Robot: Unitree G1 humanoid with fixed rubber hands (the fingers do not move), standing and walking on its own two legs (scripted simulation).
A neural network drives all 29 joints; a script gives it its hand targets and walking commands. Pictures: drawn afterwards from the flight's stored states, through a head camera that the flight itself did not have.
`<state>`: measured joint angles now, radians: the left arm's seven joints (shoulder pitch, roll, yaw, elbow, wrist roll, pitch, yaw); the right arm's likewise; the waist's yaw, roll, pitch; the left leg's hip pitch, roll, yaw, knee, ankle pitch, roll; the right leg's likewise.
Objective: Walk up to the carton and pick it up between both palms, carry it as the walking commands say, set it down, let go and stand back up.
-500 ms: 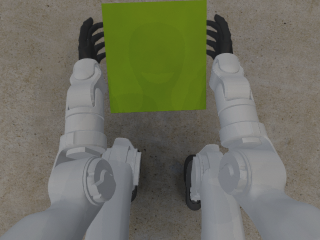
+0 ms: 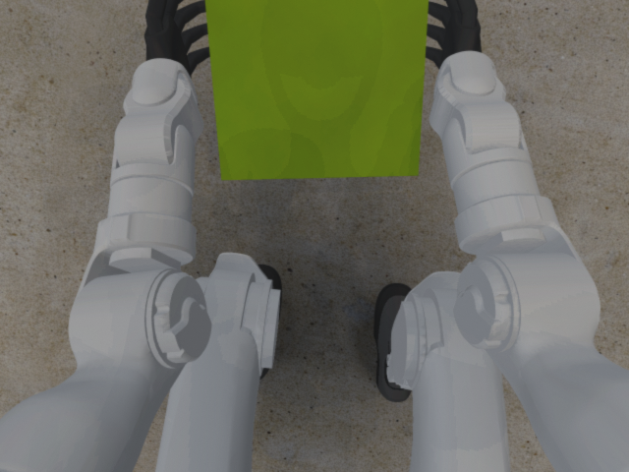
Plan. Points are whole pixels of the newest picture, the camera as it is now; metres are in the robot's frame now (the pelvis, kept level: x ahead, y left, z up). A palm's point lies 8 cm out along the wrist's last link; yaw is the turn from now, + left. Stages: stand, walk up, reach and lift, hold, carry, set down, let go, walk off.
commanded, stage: set down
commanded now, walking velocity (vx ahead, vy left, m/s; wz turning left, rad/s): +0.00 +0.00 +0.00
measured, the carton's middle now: (314, 78) +0.53 +0.05 -0.23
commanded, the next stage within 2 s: none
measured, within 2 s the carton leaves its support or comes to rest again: rests again in 1.90 s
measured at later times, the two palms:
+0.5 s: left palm (172, 61) +0.51 +0.20 -0.14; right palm (450, 59) +0.54 -0.09 -0.16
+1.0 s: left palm (166, 60) +0.52 +0.21 -0.16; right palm (441, 56) +0.55 -0.09 -0.17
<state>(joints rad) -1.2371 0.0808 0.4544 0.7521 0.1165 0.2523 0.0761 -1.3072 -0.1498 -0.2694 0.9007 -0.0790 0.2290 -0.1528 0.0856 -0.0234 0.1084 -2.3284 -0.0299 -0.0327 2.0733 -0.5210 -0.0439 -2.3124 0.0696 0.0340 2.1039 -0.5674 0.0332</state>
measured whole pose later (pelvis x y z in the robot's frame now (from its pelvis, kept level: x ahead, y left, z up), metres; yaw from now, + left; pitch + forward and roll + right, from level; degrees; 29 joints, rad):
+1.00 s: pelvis +0.00 +0.00 -0.02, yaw +0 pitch +43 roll +1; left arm -1.29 0.16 0.48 0.89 0.09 0.19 0.02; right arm -1.36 -0.14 -0.31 0.96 -0.13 0.18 -0.09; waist 0.09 0.00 0.16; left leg -2.35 -0.04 -0.03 2.15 -0.55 -0.05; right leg -2.33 0.08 0.04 2.18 -0.59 0.04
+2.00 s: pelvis +0.00 +0.00 -0.01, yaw +0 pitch +41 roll +1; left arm -1.28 0.23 0.29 1.07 -0.07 0.01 0.10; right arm -1.33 -0.28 -0.12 1.06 0.05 0.04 -0.13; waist 0.07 0.01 0.25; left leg -2.31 -0.04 -0.03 2.15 -0.56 -0.05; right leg -2.28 0.07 0.04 2.18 -0.61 0.05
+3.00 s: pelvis +0.02 +0.01 +0.11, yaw +0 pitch +46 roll +0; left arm -1.05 0.22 0.31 0.77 -0.08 0.14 0.08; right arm -1.16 -0.29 -0.19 0.87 0.03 0.17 -0.07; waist 0.08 -0.02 -0.04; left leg -2.03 -0.04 -0.03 1.70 -0.49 -0.03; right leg -2.00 0.05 0.05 1.73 -0.54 0.04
